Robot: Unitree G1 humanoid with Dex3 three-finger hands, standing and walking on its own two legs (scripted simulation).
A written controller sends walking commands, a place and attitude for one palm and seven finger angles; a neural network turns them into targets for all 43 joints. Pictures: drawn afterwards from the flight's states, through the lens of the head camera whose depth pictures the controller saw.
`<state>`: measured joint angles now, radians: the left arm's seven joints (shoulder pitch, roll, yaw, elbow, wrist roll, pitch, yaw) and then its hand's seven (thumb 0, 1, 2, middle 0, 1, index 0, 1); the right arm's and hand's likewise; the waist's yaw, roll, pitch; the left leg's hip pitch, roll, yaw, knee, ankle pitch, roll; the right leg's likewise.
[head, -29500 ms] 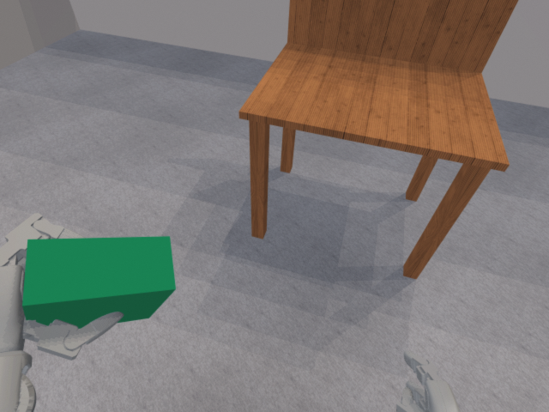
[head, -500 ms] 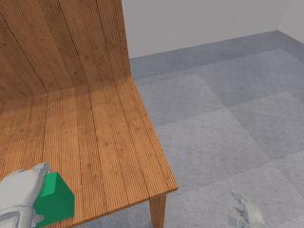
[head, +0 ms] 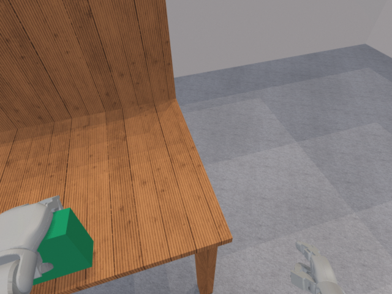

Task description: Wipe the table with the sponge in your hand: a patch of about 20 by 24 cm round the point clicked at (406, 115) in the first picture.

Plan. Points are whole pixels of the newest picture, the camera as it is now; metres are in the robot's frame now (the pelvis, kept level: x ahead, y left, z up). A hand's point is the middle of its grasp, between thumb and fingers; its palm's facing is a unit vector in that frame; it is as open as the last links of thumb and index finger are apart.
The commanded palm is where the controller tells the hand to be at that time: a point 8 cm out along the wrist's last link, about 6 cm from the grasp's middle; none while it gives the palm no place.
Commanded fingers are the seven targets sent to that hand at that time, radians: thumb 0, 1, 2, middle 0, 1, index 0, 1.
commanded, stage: lift the sponge slowly off the table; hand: left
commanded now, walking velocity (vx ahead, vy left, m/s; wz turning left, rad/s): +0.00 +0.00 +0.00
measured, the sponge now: (51, 253) +0.17 +0.33 -0.02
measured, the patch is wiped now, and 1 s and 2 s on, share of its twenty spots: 1.00 1.00 1.00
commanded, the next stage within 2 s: bring the sponge back beside the body in 0.98 s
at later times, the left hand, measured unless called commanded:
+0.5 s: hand (38, 227) +0.18 +0.33 +0.07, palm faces -0.05 -0.06 -1.00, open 10.3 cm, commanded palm +0.16 +0.33 +0.14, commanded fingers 0.00 0.10 1.30 -1.20 -1.60 -1.20 -1.60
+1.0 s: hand (28, 219) +0.18 +0.33 +0.10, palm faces -0.02 -0.04 -1.00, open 10.3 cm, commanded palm +0.16 +0.32 +0.16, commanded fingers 0.00 0.10 1.30 -1.20 -1.60 -1.20 -1.60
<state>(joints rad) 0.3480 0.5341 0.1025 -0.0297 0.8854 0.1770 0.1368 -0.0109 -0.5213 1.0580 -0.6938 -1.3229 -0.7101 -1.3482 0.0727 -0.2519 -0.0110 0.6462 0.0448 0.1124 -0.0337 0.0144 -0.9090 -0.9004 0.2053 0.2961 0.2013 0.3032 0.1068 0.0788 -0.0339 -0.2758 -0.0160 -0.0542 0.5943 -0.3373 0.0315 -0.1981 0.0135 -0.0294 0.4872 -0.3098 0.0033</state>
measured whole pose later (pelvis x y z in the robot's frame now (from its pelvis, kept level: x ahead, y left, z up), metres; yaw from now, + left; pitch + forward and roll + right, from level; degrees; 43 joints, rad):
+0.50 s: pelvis +0.00 +0.00 +0.01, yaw +0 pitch +0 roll -2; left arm 0.35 0.56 0.11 -0.14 0.85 0.21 0.08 -0.01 -0.52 1.06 -0.70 -1.32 -0.72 -1.34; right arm 0.07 -0.26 -0.01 0.65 0.05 0.12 -0.04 0.02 -0.91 -0.90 0.20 0.30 0.20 0.30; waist 0.11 0.10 -0.01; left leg -0.21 -0.02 -0.05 0.52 -0.31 0.03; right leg -0.13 0.01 -0.03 0.42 -0.28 0.00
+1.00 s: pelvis +0.00 -0.01 +0.01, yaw +0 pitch -2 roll -1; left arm 0.34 0.63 0.15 -0.22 0.81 0.24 0.01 -0.01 -0.53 1.06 -0.70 -1.32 -0.72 -1.34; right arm 0.05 -0.27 0.01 0.63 0.06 0.12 -0.05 0.01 -0.91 -0.90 0.20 0.30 0.20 0.30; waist 0.11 0.10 0.01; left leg -0.17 -0.01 -0.06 0.49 -0.29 0.02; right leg -0.10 0.02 -0.03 0.39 -0.27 -0.01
